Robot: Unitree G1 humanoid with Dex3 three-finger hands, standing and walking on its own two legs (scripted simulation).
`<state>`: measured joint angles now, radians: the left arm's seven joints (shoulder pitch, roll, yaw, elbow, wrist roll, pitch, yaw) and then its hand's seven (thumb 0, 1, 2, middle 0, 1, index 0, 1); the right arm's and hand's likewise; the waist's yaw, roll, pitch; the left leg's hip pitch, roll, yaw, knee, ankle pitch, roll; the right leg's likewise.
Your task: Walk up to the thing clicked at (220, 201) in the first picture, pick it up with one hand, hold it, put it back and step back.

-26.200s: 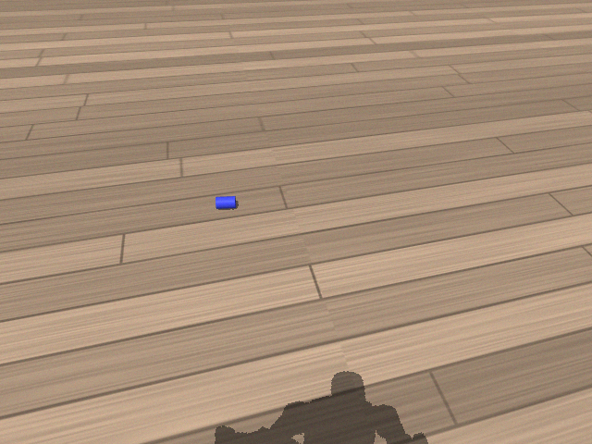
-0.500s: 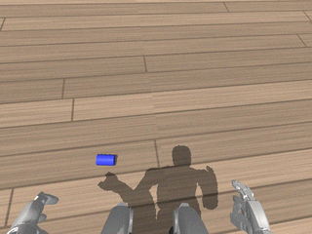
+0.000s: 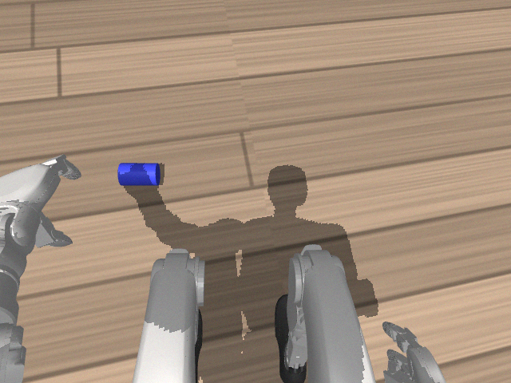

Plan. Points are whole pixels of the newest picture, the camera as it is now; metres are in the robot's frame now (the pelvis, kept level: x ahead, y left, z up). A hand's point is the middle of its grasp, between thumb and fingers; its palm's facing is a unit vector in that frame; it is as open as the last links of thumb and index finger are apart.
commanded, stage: rise first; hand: left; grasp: from above
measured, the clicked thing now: (139, 174) +0.55 +0.28 -0.41
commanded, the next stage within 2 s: none
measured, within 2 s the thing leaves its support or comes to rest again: neither
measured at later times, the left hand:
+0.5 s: hand (80, 186) +0.45 +0.34 -0.22, palm faces -0.45 -0.03 -0.89, open 11.6 cm
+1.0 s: hand (93, 175) +0.49 +0.33 -0.26, palm faces -0.47 -0.04 -0.88, open 12.2 cm
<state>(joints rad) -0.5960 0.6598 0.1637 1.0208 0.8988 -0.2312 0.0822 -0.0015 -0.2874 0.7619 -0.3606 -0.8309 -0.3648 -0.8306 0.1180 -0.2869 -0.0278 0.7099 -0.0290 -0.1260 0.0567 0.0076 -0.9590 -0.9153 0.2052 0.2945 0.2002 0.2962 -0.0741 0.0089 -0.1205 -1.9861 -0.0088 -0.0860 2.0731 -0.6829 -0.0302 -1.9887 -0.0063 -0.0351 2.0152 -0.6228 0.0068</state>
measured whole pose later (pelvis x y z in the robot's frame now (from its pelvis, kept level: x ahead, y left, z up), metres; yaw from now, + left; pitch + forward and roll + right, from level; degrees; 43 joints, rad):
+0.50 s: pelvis +0.00 +0.02 -0.07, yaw -3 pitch +35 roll -9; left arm -0.90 0.82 0.14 1.37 1.31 -0.33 0.34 0.00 -0.10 0.68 -0.46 -0.56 -0.45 -0.58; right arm 0.14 -0.27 0.03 0.76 -0.12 -0.02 0.12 0.00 -0.90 -0.90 0.20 0.29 0.20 0.30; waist -0.20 -0.01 -0.08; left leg -2.23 -0.03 -0.11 2.31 -0.69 0.01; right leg -2.18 -0.02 -0.05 2.20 -0.63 0.05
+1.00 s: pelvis +0.01 +0.02 -0.09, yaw -5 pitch +36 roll -10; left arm -0.98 0.91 0.17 1.44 1.32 -0.32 0.34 0.00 -0.20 0.74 -0.40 -0.65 -0.39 -0.67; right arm 0.14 -0.30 0.09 0.72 -0.17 0.00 0.14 0.00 -0.92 -0.91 0.20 0.29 0.20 0.30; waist -0.26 -0.03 -0.03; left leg -2.28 -0.03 -0.14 2.38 -0.74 -0.01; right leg -2.23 0.00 -0.08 2.25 -0.66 0.05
